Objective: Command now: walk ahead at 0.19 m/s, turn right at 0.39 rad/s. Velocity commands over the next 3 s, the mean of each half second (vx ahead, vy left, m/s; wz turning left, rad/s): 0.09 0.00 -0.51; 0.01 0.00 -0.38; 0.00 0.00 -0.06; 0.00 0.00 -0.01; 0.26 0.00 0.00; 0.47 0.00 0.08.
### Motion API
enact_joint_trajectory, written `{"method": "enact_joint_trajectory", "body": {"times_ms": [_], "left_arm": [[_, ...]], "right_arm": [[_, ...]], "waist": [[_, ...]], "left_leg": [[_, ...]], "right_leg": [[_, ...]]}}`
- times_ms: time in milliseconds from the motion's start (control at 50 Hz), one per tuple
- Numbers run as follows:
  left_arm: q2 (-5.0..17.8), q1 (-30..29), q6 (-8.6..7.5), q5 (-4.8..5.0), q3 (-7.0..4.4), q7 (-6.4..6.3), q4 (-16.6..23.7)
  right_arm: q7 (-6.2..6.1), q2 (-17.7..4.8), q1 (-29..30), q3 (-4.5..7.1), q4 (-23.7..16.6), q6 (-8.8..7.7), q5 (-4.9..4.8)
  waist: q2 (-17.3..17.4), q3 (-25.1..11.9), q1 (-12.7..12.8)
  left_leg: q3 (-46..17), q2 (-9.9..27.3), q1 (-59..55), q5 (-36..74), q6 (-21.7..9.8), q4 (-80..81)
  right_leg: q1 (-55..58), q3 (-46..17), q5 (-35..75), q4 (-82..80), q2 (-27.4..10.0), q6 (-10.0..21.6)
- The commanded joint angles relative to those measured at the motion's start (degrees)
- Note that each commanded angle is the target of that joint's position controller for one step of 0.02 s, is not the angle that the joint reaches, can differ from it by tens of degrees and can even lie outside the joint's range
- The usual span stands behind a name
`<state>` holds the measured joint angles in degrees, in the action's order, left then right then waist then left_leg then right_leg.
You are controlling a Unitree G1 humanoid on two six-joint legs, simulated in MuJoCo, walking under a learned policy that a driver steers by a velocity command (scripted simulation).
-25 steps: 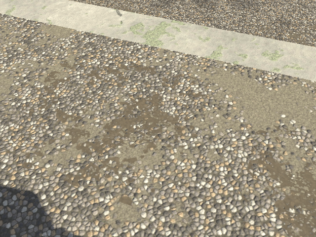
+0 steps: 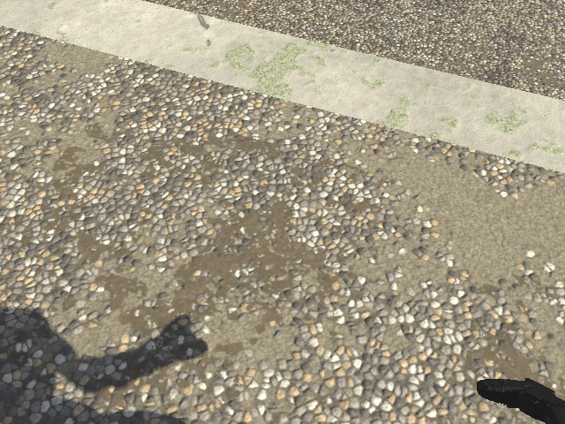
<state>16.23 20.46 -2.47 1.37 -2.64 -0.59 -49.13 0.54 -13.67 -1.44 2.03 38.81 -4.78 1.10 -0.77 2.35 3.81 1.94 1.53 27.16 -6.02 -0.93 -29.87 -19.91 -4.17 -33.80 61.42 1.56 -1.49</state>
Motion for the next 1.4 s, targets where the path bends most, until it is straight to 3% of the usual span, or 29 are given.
{"method": "enact_joint_trajectory", "body": {"times_ms": [20, 60, 100, 260, 340, 360, 380, 400, 420, 460, 520, 620, 740, 800, 820, 840, 860, 880, 900, 940, 1020, 1060, 1100, 1120, 1140, 1160, 1180, 1240, 1400], "left_arm": [[6.46, 1.11, 1.77, -0.08, -2.27, -1.02, 4.31], [3.97, 3.22, 4.23, -0.2, -2.27, -1.59, 4.77], [3.49, 2.31, 5.0, -0.56, -2.52, -1.82, 6.1], [4.87, -7.16, 5.49, -0.85, -3.02, 0.63, 11.81], [6.1, -4.4, 5.53, -1.38, -4.19, 1.07, 11.81], [10.9, -2.73, 5.26, -1.54, -5.6, 0.24, 12.0], [17.22, -3.43, 5.06, -2.03, -6.55, -0.6, 14.13], [15.32, -0.92, 3.64, -3.34, -5.97, 0.04, 14.14], [14.11, -2.64, 2.42, -3.35, -5.51, 0.3, 14.15], [10.59, -8.94, 2.01, -1.19, -4.57, -0.28, 15.3], [9.41, -10.37, 2.52, -1.39, -3.86, -1.12, 16.54], [10.79, -9.06, 3.25, -1.02, -4.5, -1.93, 17.25], [9.77, -10.16, 4.03, -1.48, -3.86, -1.02, 17.72], [8.54, -11.62, 4.41, -0.83, -3.04, -1.0, 17.55], [7.3, -10.06, 4.28, -1.18, -2.65, -1.09, 17.25], [4.65, -7.58, 3.9, -2.37, -1.85, -0.97, 17.28], [5.85, -8.74, 3.45, -1.96, -2.33, -0.9, 18.88], [9.58, -10.36, 3.26, -2.1, -3.32, -1.14, 18.02], [10.77, -11.05, 3.37, -1.44, -4.12, -1.2, 17.49], [8.45, -9.57, 4.27, -1.59, -3.93, -1.54, 15.88], [1.99, -10.94, 4.14, -1.26, -1.46, -0.9, 15.14], [2.89, -10.3, 4.08, -0.64, -1.8, -0.82, 14.23], [4.17, -8.7, 4.11, -1.16, -2.02, -0.79, 12.87], [6.83, -8.71, 4.17, -1.79, -2.37, -1.16, 13.47], [10.36, -9.13, 4.34, -2.02, -3.14, -1.36, 13.2], [7.15, -9.33, 4.15, -2.37, -2.62, -0.67, 12.71], [4.9, -9.78, 3.79, -2.68, -1.98, -0.19, 12.72], [4.8, -9.59, 2.48, -2.7, -1.62, -0.09, 11.71], [3.82, -7.83, 1.56, -2.35, -0.91, -0.62, 9.52]], "right_arm": [[-0.98, -6.49, -7.56, 2.15, -0.24, 1.53, -0.77], [-0.74, -7.39, -2.81, 2.55, -0.03, 1.37, 0.66], [-0.93, -8.13, -0.93, 2.88, 0.44, 0.94, 0.82], [-2.16, -11.8, -2.1, 4.15, 3.45, 3.12, -1.2], [-1.98, -10.9, -4.29, 4.19, 5.65, 4.49, -2.65], [-1.74, -8.25, -6.77, 3.61, 6.29, 4.81, -1.51], [-1.66, -6.34, -4.83, 2.79, 3.2, 4.8, 0.77], [-1.99, -8.44, 0.11, 3.44, 2.25, 4.57, 0.33], [-2.1, -9.04, 0.56, 3.77, 2.11, 4.66, -1.17], [-2.98, -9.79, -1.46, 4.34, 3.98, 4.88, -0.88], [-2.9, -9.01, -2.9, 4.4, 4.27, 4.76, -0.83], [-2.41, -7.17, -0.63, 3.48, 3.46, 4.54, -1.18], [-1.14, -8.08, -2.47, 3.41, 3.79, 4.01, -1.65], [-0.26, -7.34, -5.94, 3.12, 4.53, 3.25, -1.23], [-0.23, -9.22, -7.04, 3.43, 4.56, 3.13, -0.34], [-0.52, -13.02, -7.48, 3.97, 3.86, 3.29, 0.72], [-0.58, -12.99, -5.82, 3.67, 4.55, 3.39, 1.37], [-0.72, -10.46, -3.67, 3.05, 3.02, 2.96, 1.29], [-1.01, -10.51, -3.36, 3.11, 3.1, 2.79, 0.71], [-1.28, -10.4, -2.37, 2.92, 3.3, 2.6, -0.79], [-1.23, -8.56, -3.36, 2.32, 4.71, 4.09, -0.88], [-1.17, -9.44, -4.99, 2.34, 5.45, 4.68, -1.15], [-1.02, -8.77, -6.81, 1.88, 6.32, 4.46, -1.79], [-0.73, -8.0, -7.92, 1.43, 6.48, 3.76, -1.07], [-0.16, -7.57, -10.11, 1.33, 6.68, 2.86, -0.17], [-0.13, -6.84, -8.12, 0.97, 7.33, 2.62, -0.04], [-0.19, -7.66, -5.48, 1.09, 7.37, 2.79, -0.15], [-1.04, -7.18, -5.18, 1.06, 8.25, 3.98, -0.45], [-1.85, -7.03, -6.64, 1.23, 12.63, 4.38, -0.7]], "waist": [[6.75, -11.59, -4.08], [9.55, -7.74, -1.03], [9.2, -6.77, -0.36], [7.74, -7.47, -3.17], [4.98, -7.11, -1.71], [-5.57, -6.27, -2.55], [-20.59, -4.6, -3.87], [-13.57, -9.15, 0.47], [-9.76, -8.84, -0.81], [-5.53, -8.33, -3.56], [-5.94, -10.26, -4.91], [-7.0, -9.4, -3.21], [-8.59, -8.9, -2.25], [-7.39, -8.48, -4.83], [-4.62, -8.74, -4.44], [6.63, -9.55, -2.1], [16.45, -6.4, -0.98], [12.85, -5.33, -3.18], [10.96, -4.85, -3.49], [8.5, -4.29, -2.98], [10.75, -5.78, -4.33], [11.15, -6.7, -4.55], [9.58, -6.28, -3.96], [5.66, -7.38, -4.82], [-2.18, -7.82, -7.64], [-4.47, -7.99, -5.95], [-3.0, -5.69, -4.86], [-3.9, -2.15, -5.06], [-1.31, -0.95, -4.9]], "left_leg": [[-13.99, 17.32, -22.94, 22.4, -12.67, 8.67], [-8.19, 15.33, -9.93, 14.79, -12.83, 14.56], [-4.64, 15.65, -7.57, 13.63, -13.31, 16.5], [0.67, 18.43, -14.47, 6.39, -11.46, 14.68], [3.91, 15.47, -14.63, -0.83, -4.74, 4.38], [9.14, 9.86, -8.31, -8.6, 0.24, -8.15], [10.09, 0.5, 9.97, -30.68, 5.91, -25.2], [-1.02, -1.14, 12.23, -33.3, 5.17, -35.69], [-3.67, -0.34, 13.45, -28.81, 3.94, -38.52], [-5.38, 1.16, 13.69, -20.26, 3.17, -36.27], [-5.21, -0.6, 8.73, -14.79, 3.77, -34.89], [-6.4, -2.05, 5.54, -12.85, 5.12, -19.99], [-5.13, -2.21, -3.67, -14.85, 4.24, -10.24], [-3.59, -2.14, -12.77, -3.85, 1.77, 5.79], [-6.89, 2.02, -17.82, 1.77, 0.0, 8.31], [-17.08, 12.37, -22.3, 11.75, -4.05, 10.08], [-26.08, 19.53, -16.38, 14.08, -13.32, 11.91], [-26.46, 19.75, -14.66, 11.87, -15.74, 13.25], [-24.12, 17.66, -15.9, 11.4, -14.69, 12.59], [-19.55, 14.84, -17.75, 13.06, -12.31, 10.94], [-11.25, 9.06, -18.84, 18.56, -9.98, 8.15], [-11.73, 9.13, -19.97, 18.66, -9.99, 6.52], [-11.75, 8.07, -17.59, 13.38, -6.93, 6.08], [-10.94, 6.96, -14.1, 7.8, -3.74, 5.27], [-6.63, 2.68, -12.21, 0.92, -0.9, 4.78], [-3.86, 0.92, -15.92, -4.12, 1.52, 4.53], [-3.41, 0.57, -16.28, -4.57, 2.53, 3.62], [-3.63, 0.79, -16.02, -2.95, 2.19, 2.92], [-3.83, 0.91, -16.22, -2.59, 2.99, 3.53]], "right_leg": [[-17.76, 0.13, 2.76, 9.3, -5.92, -2.26], [-10.05, 2.3, 7.42, 7.71, -5.94, -3.0], [-9.06, 2.81, 11.28, 3.82, -6.38, -2.79], [-4.34, 5.68, 17.38, -15.47, -6.55, 0.37], [5.52, 7.95, 24.61, -31.96, -2.85, 4.83], [10.79, -2.51, 39.88, -38.79, -9.04, 8.05], [17.03, -22.67, 53.77, -40.7, -21.98, 18.38], [15.44, -25.12, 51.73, -42.0, -23.54, 22.9], [15.25, -20.37, 49.2, -41.97, -20.79, 20.59], [14.05, -14.87, 44.19, -41.07, -16.44, 14.87], [11.85, -12.6, 46.77, -40.99, -13.93, 14.38], [12.48, -15.59, 38.19, -40.71, -12.78, 14.55], [9.17, -19.3, 37.7, -38.78, -12.52, 14.67], [7.1, -18.85, 36.12, -35.72, -9.69, 11.51], [3.92, -17.19, 29.56, -33.45, -7.31, 8.62], [-1.64, -10.28, 15.58, -23.68, -0.5, 4.93], [-5.8, -3.89, 2.3, -20.06, 3.41, 2.21], [-5.58, -4.69, -0.37, -11.29, 1.22, 0.21], [-7.46, -4.57, 0.69, -5.76, 1.58, -0.66], [-8.9, -5.63, 3.79, -2.4, 0.48, -2.49], [-0.55, 1.25, 7.27, -18.85, -1.47, -3.66], [4.04, 3.13, 13.43, -29.33, -0.96, -3.27], [11.7, 2.62, 26.25, -41.9, -1.15, -1.2], [16.69, -1.87, 35.61, -40.46, -5.16, 0.45], [16.9, -3.98, 39.76, -35.68, -7.78, 3.18], [11.69, -3.73, 30.67, -36.17, -7.01, 4.62], [9.09, -3.78, 25.91, -37.38, -6.16, 4.47], [5.4, -3.39, 24.17, -38.34, -5.39, 3.22], [4.9, -3.07, 22.48, -38.44, -4.57, 3.1]]}}
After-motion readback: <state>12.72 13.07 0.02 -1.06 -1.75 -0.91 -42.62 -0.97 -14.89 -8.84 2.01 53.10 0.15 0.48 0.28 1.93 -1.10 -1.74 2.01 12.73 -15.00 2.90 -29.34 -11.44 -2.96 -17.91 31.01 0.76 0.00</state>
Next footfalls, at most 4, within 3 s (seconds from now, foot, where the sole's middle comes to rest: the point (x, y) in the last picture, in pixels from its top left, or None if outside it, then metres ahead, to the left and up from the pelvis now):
0.36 right None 0.10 -0.14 -0.76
0.82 left None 0.17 0.07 -0.76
1.12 right None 0.03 -0.16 -0.76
2.72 right None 0.38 -0.32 -0.76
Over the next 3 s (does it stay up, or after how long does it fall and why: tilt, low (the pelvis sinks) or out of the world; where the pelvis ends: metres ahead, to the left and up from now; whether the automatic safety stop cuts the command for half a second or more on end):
stays up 0.40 -0.24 0.02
